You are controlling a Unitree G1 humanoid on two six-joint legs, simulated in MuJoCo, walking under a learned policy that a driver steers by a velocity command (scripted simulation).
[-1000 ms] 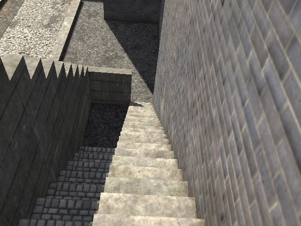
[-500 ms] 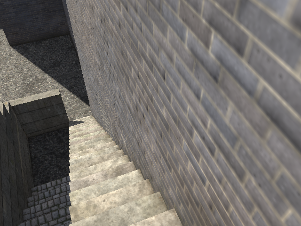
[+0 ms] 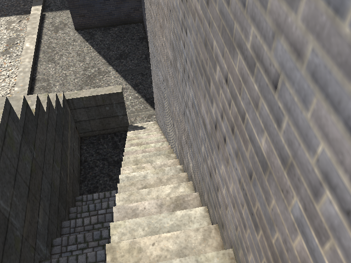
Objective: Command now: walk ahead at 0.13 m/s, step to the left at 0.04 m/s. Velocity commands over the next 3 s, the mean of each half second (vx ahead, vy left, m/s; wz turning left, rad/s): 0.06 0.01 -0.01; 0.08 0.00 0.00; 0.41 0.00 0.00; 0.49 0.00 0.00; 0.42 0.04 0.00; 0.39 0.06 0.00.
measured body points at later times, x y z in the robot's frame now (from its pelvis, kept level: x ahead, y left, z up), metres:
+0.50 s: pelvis +0.07 +0.01 -0.09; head +0.09 +0.01 +0.36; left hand +0.21 +0.23 -0.21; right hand +0.19 -0.24 -0.21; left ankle +0.02 +0.09 -0.79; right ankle +0.11 -0.10 -0.79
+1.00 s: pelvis +0.07 +0.05 -0.06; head +0.08 +0.05 +0.39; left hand +0.14 +0.29 -0.20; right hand +0.10 -0.23 -0.20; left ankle +0.02 +0.09 -0.79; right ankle +0.10 -0.09 -0.78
